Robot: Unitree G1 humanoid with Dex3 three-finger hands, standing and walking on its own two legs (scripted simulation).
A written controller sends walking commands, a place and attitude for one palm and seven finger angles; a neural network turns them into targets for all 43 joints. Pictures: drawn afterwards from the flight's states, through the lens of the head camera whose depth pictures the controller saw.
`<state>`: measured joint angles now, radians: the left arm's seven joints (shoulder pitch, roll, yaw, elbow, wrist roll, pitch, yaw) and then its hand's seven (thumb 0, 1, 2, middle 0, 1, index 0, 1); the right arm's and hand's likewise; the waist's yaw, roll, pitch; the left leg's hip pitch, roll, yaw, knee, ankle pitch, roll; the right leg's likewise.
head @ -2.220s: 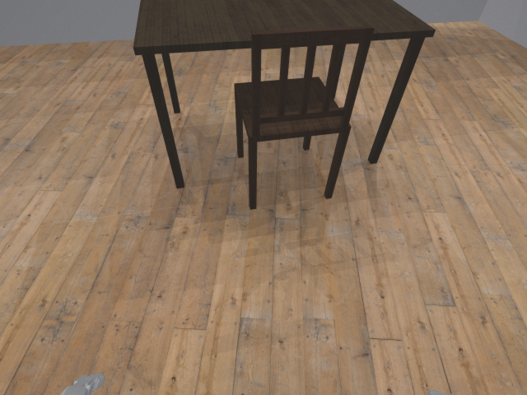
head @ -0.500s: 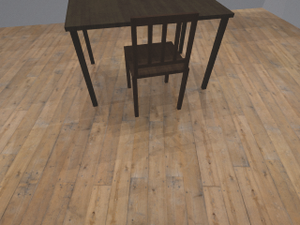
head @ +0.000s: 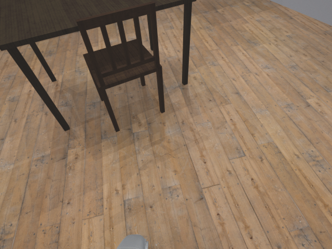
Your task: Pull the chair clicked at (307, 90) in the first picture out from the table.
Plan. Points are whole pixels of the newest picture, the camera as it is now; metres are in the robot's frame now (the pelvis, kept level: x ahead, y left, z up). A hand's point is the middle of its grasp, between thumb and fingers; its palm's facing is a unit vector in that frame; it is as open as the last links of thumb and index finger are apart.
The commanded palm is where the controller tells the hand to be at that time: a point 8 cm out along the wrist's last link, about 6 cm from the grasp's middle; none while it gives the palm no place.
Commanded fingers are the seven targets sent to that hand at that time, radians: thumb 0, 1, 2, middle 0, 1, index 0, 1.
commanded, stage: walk to a spot facing it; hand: left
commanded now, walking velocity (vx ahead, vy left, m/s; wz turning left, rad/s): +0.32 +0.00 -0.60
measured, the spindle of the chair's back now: (124, 44) +1.12 +0.35 -0.11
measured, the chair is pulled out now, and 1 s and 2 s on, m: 0.00 0.00 0.00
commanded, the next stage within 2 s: turn to face it in 1.96 s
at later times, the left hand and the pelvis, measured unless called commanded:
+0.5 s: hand (78, 229) +0.19 +0.30 -0.20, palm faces -0.17 -0.97 -0.19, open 7.4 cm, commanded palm none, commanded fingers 0.00 0.90 0.90 -0.20 -0.30 -0.20 -0.30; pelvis +0.16 +0.10 -0.01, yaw -18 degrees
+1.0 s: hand (150, 142) +0.51 +0.13 -0.19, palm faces -0.60 -0.79 -0.08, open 7.4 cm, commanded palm none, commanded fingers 0.00 0.90 0.90 -0.20 -0.30 -0.20 -0.30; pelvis +0.33 +0.07 -0.02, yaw -35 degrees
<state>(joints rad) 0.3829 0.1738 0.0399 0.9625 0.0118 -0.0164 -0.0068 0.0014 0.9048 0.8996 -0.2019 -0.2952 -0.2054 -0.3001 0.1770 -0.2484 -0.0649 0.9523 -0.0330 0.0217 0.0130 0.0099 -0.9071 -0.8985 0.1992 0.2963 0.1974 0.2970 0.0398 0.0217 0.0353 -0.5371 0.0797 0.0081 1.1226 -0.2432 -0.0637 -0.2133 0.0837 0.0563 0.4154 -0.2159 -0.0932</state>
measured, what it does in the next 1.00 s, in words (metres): walks ahead, turning right: left foot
